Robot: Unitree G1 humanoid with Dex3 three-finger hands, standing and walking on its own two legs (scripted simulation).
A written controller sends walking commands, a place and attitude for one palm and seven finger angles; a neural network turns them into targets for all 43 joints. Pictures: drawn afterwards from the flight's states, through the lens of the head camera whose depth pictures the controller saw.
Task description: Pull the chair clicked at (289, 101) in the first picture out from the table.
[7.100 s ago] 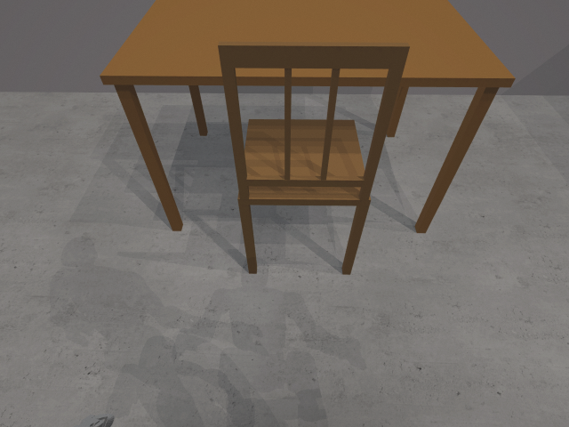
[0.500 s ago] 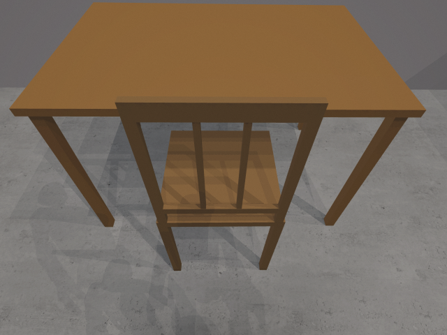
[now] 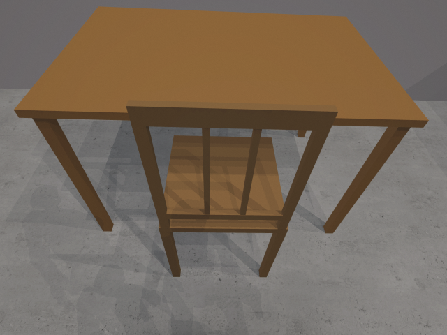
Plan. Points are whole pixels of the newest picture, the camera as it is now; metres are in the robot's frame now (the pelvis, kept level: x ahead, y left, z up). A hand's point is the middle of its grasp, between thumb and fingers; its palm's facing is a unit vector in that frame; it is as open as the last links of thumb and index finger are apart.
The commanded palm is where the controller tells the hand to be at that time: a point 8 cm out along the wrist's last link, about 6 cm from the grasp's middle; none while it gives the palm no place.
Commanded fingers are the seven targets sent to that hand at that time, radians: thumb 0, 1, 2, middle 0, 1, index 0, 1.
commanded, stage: look again from close up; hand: left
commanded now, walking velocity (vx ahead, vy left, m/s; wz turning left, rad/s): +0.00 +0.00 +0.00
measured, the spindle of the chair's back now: (206, 176) +0.49 +0.07 -0.06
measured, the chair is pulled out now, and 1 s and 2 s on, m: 0.00 0.00 0.00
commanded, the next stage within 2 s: raise the hand toward the chair's back in 0.20 s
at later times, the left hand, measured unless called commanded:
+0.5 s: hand (130, 299) +0.19 +0.18 -0.04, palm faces +0.21 -0.97 -0.14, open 7.7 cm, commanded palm +0.11 +0.22 -0.06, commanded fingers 0.00 0.64 0.79 -0.17 -0.26 -0.17 -0.26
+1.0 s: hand (139, 313) +0.17 +0.16 -0.06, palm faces +0.05 -1.00 -0.04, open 11.6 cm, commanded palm +0.14 +0.22 -0.05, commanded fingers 0.00 0.06 0.54 -0.12 -0.17 -0.12 -0.17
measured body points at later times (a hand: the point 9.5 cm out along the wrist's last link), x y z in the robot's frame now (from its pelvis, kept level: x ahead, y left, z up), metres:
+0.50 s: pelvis -0.02 -0.01 -0.02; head +0.03 -0.01 +0.43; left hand +0.17 +0.23 -0.03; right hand +0.10 -0.26 -0.13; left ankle +0.03 +0.10 -0.73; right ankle -0.06 -0.13 -0.73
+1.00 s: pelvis -0.05 -0.05 -0.10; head +0.03 -0.04 +0.34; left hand +0.16 +0.22 -0.06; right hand +0.14 -0.26 -0.20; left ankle +0.03 +0.10 -0.73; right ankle -0.06 -0.13 -0.73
